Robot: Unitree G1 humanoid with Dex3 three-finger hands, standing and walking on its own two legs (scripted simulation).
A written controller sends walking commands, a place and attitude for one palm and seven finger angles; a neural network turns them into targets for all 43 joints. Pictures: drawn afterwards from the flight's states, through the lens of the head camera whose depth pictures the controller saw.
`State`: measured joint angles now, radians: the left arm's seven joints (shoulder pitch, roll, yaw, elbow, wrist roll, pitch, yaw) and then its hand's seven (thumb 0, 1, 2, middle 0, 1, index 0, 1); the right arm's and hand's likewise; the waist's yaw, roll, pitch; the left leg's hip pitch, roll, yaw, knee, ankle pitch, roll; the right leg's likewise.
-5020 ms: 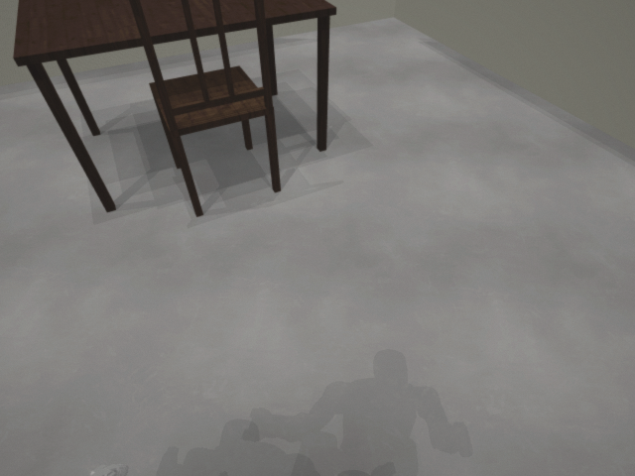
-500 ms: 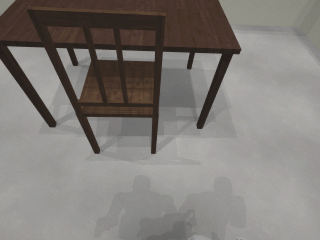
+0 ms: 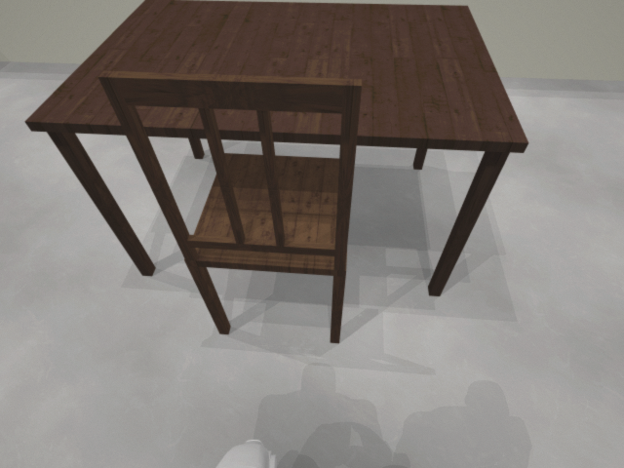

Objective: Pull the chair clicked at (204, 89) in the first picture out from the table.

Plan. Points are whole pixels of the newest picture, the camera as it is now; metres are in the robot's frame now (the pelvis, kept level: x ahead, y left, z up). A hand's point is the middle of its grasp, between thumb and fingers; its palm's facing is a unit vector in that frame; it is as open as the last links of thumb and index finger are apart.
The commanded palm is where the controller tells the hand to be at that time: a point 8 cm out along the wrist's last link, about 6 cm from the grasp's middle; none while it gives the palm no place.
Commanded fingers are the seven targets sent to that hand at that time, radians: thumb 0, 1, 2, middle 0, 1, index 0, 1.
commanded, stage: take the last steps up to it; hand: left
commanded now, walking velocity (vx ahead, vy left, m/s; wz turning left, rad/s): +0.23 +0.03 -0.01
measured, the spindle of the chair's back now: (226, 185) +0.62 +0.23 -0.06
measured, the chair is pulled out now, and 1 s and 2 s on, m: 0.00 0.00 0.00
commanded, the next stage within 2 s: come to a stop and stand still in 0.22 s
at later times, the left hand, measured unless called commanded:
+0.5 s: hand (202, 404) +0.23 +0.21 -0.17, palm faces -0.01 -0.98 -0.22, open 7.3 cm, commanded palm none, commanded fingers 0.00 0.90 0.90 -0.20 -0.30 -0.20 -0.30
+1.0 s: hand (176, 450) +0.17 +0.23 -0.18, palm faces -0.01 -0.96 -0.28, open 7.3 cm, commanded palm none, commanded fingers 0.00 0.90 0.90 -0.20 -0.30 -0.20 -0.30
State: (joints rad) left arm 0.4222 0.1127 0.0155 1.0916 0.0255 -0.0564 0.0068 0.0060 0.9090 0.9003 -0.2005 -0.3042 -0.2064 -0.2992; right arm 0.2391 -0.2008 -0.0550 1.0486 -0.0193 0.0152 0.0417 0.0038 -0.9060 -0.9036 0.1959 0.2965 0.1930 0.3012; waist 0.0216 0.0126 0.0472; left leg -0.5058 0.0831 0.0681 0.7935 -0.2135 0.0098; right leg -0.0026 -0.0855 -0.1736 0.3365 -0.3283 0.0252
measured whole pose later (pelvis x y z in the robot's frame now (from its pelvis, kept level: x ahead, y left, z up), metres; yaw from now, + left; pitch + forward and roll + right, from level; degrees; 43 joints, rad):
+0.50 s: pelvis +0.15 +0.03 -0.01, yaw -1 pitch -1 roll +1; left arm 0.18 0.15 0.01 1.04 0.01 -0.03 0.02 0.00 0.92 0.90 -0.19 -0.30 -0.20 -0.30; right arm 0.25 -0.15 -0.02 1.12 -0.01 -0.01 -0.02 0.00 -0.92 -0.90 0.20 0.30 0.20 0.30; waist -0.02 0.02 0.02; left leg -0.15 0.02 0.13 0.54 -0.36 -0.01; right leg -0.31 -0.05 -0.10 0.59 -0.26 -0.04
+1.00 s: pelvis +0.13 +0.04 -0.02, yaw -1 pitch -1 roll +0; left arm 0.25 0.18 0.02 1.01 0.02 -0.01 0.05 0.01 0.91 0.90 -0.20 -0.30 -0.20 -0.30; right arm 0.21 -0.19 -0.05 0.98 0.00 0.02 -0.01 0.01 -0.92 -0.90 0.20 0.30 0.20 0.30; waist -0.01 0.04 0.09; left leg -0.28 0.02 0.04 0.65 -0.33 0.00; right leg -0.28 -0.01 -0.03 0.66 -0.36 -0.01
